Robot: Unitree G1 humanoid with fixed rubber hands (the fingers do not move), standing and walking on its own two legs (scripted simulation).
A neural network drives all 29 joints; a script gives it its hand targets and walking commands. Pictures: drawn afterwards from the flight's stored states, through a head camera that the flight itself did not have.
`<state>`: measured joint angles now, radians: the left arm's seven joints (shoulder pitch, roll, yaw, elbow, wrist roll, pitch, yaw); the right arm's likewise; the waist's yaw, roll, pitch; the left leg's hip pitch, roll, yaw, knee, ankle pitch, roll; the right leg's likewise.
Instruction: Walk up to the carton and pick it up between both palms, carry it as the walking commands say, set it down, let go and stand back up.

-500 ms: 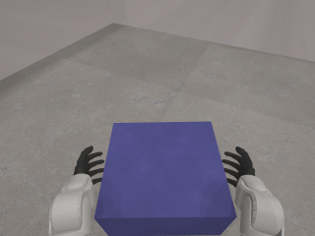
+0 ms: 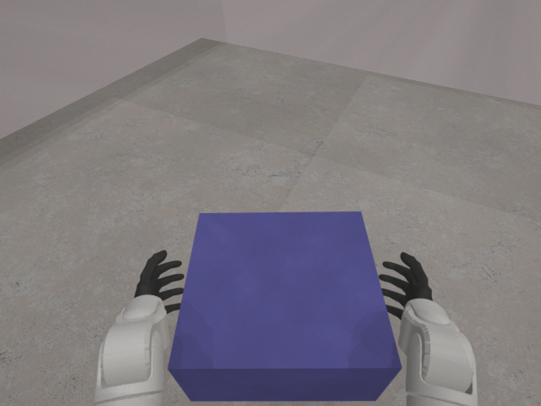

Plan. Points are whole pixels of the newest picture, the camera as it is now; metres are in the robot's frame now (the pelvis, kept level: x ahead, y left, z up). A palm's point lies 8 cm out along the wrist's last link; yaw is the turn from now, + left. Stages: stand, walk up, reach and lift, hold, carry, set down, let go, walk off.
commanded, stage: carry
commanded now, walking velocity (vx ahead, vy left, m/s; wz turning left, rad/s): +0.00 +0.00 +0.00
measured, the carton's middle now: (281, 300) +0.32 +0.00 -0.02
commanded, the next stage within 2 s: hold in 0.34 s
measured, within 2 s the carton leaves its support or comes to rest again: neither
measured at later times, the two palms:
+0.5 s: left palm (149, 319) +0.26 +0.19 +0.03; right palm (405, 310) +0.28 -0.18 +0.04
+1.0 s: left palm (149, 292) +0.28 +0.19 +0.06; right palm (410, 280) +0.31 -0.19 +0.07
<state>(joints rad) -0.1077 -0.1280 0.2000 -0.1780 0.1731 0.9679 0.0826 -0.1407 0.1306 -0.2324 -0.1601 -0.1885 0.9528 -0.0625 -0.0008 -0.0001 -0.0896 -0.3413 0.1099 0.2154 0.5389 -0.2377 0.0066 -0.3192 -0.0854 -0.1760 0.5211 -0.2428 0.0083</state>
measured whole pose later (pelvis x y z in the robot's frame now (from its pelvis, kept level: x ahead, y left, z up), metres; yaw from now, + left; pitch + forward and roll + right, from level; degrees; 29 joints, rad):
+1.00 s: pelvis +0.01 -0.03 +0.02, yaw +1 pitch -5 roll +1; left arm -0.25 -0.04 0.32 0.27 0.29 0.67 -0.11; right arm -0.29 0.10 -0.30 0.30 -0.29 0.65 0.07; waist 0.03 -0.03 -0.02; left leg -0.05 0.02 0.01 0.26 -0.12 -0.02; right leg -0.06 0.02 0.03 0.32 -0.17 -0.02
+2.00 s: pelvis +0.00 -0.02 -0.01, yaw +2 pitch +11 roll +0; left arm -0.31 -0.09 0.39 0.42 0.26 0.41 -0.07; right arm -0.32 0.07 -0.38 0.42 -0.27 0.40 0.09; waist 0.00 0.01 -0.02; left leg -0.54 -0.01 -0.04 0.55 -0.22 -0.01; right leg -0.52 0.03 0.05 0.57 -0.25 0.00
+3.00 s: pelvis -0.05 -0.02 -0.16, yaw +2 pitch +45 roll +1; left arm -0.68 0.00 0.42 0.55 0.18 0.37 0.02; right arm -0.71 -0.01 -0.40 0.58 -0.17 0.35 -0.07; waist 0.00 -0.01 -0.33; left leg -1.67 -0.04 -0.06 1.28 -0.38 -0.04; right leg -1.67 0.07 0.06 1.31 -0.42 0.01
